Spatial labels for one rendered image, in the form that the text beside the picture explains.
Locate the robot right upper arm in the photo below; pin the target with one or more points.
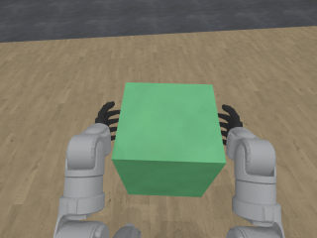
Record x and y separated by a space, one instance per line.
251 232

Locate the robot right hand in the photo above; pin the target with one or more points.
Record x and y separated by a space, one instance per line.
233 120

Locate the left robot thigh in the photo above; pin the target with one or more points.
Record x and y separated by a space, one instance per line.
128 232

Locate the left robot forearm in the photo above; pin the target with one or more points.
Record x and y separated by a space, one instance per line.
84 169

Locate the robot left upper arm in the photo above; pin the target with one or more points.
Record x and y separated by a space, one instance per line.
83 229

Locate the robot left hand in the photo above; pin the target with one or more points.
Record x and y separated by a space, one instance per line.
104 114

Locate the right robot forearm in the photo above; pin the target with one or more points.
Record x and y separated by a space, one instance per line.
255 179

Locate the carton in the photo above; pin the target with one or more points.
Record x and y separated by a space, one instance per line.
168 140

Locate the left robot shin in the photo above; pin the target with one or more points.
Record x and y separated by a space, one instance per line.
129 224

